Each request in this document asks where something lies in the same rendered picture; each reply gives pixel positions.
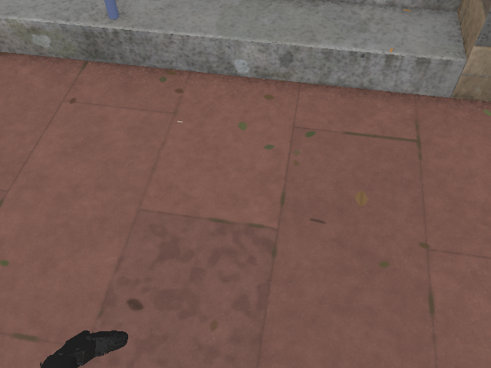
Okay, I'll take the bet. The left robot hand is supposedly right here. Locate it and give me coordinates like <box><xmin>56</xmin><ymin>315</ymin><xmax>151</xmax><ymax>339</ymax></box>
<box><xmin>40</xmin><ymin>330</ymin><xmax>128</xmax><ymax>368</ymax></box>

